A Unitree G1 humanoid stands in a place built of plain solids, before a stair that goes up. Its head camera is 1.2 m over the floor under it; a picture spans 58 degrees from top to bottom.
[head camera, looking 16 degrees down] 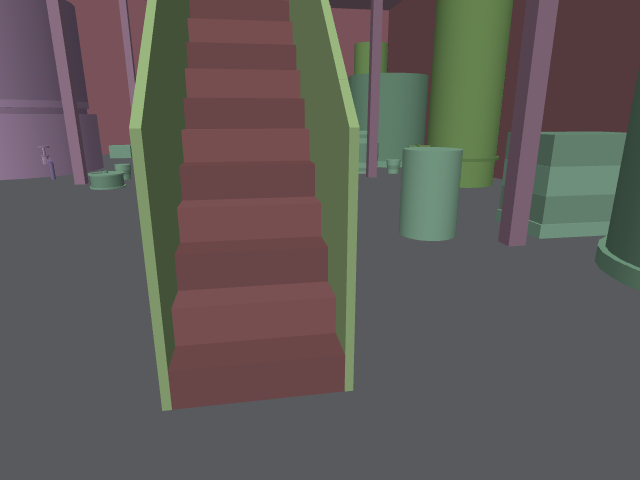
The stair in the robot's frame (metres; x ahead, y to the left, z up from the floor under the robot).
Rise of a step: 0.19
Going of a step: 0.21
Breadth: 0.83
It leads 10 degrees to the left of straight ahead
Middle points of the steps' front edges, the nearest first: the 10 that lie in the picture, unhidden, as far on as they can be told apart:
1.63 0.26 0.19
1.83 0.29 0.37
2.04 0.33 0.56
2.24 0.36 0.75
2.44 0.40 0.94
2.65 0.43 1.12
2.85 0.47 1.31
3.05 0.50 1.50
3.25 0.54 1.68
3.46 0.57 1.87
